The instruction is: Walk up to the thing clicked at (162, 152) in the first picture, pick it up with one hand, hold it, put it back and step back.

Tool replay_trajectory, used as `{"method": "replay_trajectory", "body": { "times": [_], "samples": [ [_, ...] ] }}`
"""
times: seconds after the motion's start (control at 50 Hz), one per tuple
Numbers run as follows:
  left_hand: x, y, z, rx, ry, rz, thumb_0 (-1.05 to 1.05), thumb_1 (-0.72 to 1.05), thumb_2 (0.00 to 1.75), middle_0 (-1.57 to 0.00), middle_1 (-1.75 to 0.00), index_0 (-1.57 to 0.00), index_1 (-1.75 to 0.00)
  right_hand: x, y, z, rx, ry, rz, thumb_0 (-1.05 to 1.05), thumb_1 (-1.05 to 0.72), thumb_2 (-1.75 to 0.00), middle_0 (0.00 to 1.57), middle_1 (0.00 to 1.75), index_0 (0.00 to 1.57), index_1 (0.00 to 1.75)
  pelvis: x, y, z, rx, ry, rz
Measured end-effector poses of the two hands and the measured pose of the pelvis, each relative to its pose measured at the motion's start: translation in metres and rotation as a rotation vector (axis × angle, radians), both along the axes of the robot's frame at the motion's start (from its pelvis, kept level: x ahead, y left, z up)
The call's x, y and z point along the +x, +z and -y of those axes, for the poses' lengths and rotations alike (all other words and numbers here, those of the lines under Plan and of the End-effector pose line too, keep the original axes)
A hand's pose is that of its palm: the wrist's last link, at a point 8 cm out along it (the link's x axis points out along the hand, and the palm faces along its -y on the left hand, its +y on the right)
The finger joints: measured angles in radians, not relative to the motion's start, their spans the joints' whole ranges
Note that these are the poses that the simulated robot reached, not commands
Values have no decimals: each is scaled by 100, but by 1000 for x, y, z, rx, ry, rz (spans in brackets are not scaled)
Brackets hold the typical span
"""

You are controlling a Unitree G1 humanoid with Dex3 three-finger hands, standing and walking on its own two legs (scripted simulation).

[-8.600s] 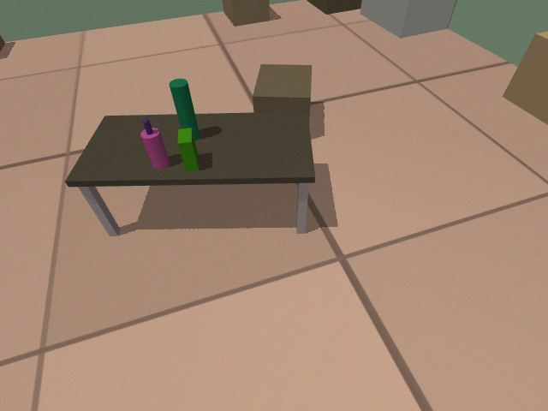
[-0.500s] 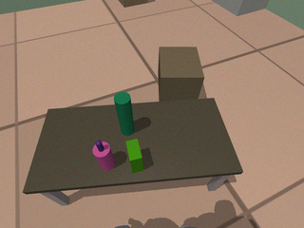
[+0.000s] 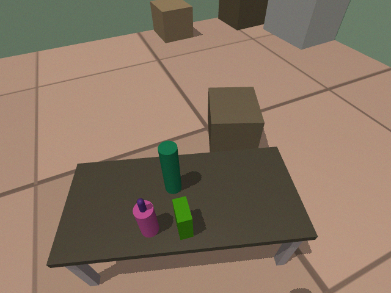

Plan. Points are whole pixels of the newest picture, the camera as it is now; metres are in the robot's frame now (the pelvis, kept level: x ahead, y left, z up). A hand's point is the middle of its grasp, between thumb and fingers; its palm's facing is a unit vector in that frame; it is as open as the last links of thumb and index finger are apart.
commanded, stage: walk up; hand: left
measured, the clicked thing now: (145, 215) +0.45 +0.20 -0.29
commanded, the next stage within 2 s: stand in 0.98 s
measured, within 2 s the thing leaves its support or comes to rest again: neither
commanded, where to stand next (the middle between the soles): +0.05 -0.02 m, yaw +2 degrees
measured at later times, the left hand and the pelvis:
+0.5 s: hand out of the picture +0.09 +0.25 -0.15, palm faces -0.01 -0.94 -0.33, open 7.3 cm; pelvis +0.02 +0.01 +0.01, yaw +0 degrees
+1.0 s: hand out of the picture +0.11 +0.25 -0.15, palm faces -0.02 -0.94 -0.34, open 7.3 cm; pelvis +0.03 +0.00 +0.01, yaw +0 degrees
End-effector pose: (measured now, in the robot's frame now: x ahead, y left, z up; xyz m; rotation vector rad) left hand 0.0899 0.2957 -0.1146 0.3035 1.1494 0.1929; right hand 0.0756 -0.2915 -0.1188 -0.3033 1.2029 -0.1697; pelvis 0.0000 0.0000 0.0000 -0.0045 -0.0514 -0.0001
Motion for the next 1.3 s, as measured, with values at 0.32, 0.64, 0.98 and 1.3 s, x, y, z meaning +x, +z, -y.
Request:
{"method": "replay_trajectory", "body": {
  "times": [0.32,0.64,0.98,1.3],
  "samples": [
    [-3,-3,-4,-10,8,-70,0,91,90,-20,-30,-20,-30,8,9,2,-25,-36,-9,0,-91,-90,20,30,20,30,9,6,-7,1,0,-7],
    [-2,1,-2,3,29,-84,0,91,90,-20,-30,-20,-30,33,6,-3,0,-24,12,0,-91,-90,20,30,20,30,19,7,-4,3,8,-10],
    [15,2,3,6,12,-65,0,91,90,-20,-30,-21,-30,29,5,5,-8,-42,-12,0,-91,-90,20,30,20,30,26,7,0,3,7,-12],
    [14,3,5,5,7,-65,0,91,90,-20,-30,-21,-30,28,7,11,-27,-18,-19,0,-91,-90,20,30,20,30,29,7,4,5,17,-13]
  ]
}}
